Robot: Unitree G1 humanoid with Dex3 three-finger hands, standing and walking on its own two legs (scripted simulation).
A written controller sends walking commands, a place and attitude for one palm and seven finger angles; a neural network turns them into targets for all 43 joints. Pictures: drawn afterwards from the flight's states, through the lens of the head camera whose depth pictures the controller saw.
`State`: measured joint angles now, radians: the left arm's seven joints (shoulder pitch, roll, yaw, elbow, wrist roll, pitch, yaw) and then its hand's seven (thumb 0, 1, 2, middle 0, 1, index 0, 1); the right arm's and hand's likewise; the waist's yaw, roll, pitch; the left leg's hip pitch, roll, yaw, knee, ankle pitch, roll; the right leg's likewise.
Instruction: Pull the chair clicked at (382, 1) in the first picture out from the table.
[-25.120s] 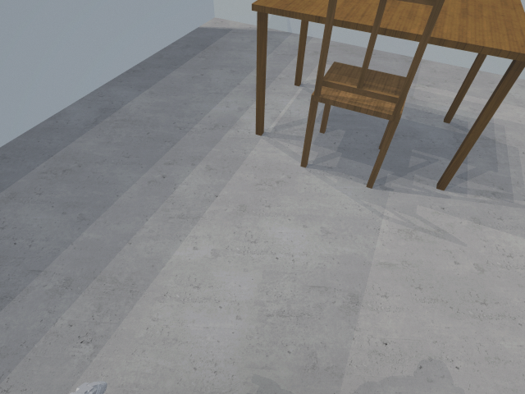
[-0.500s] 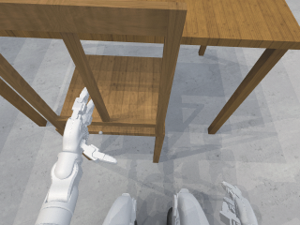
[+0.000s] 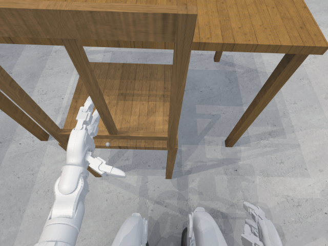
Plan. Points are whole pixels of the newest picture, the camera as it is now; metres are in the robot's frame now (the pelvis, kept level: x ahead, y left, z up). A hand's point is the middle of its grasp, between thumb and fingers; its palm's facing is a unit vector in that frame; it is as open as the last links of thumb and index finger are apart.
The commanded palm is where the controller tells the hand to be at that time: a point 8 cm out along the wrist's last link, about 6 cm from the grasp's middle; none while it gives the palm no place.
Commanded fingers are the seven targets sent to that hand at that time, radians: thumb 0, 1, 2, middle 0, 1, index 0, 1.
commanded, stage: aim the fingers beside a spindle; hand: left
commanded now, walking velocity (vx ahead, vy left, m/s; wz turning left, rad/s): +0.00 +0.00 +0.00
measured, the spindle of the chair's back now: (98, 99) +0.44 +0.17 +0.06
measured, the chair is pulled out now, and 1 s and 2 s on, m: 0.04 0.04 0.04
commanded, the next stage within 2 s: push the fingers through the gap in 0.12 s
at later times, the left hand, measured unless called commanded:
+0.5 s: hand (108, 136) +0.36 +0.14 +0.02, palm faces -0.05 -1.00 -0.04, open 17.0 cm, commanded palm +0.34 +0.20 +0.02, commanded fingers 0.00 -0.50 0.30 -0.06 -0.08 -0.06 -0.08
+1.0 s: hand (111, 119) +0.41 +0.14 +0.02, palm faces -0.02 -1.00 -0.04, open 17.0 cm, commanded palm +0.40 +0.20 +0.02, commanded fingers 0.00 -0.50 0.30 -0.06 -0.08 -0.06 -0.08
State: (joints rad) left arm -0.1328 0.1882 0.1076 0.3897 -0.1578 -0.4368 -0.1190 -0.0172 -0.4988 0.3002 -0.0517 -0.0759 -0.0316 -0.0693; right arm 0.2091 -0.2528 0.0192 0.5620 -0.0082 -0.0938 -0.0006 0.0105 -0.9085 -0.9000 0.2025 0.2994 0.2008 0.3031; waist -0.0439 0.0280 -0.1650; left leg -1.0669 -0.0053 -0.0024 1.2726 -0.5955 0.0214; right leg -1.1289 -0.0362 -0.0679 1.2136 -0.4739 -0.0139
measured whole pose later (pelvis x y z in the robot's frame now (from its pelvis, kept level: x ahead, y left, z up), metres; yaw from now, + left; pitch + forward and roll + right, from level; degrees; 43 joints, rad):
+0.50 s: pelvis +0.00 +0.00 -0.01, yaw +0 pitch +23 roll -2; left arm -0.24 0.21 0.12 0.45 -0.15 -0.43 -0.13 -0.02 -0.50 0.30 -0.06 -0.08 -0.05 -0.08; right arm 0.19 -0.25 0.02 0.58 -0.01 -0.10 -0.01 0.01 -0.91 -0.90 0.20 0.30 0.20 0.30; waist -0.05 0.03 -0.16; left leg -1.10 -0.01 -0.01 1.30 -0.60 0.02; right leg -1.16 -0.04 -0.07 1.23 -0.47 -0.01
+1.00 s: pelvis +0.00 +0.01 -0.01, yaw -1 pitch +24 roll -2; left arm -0.46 0.23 0.20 0.70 -0.12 -0.45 -0.10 -0.02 -0.50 0.30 -0.06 -0.08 -0.05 -0.08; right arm 0.25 -0.26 0.02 0.61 -0.02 -0.07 0.01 0.01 -0.91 -0.90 0.20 0.30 0.20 0.30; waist -0.09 0.03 -0.16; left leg -1.13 0.00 0.00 1.29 -0.59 0.03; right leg -1.19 -0.03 -0.06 1.22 -0.46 -0.01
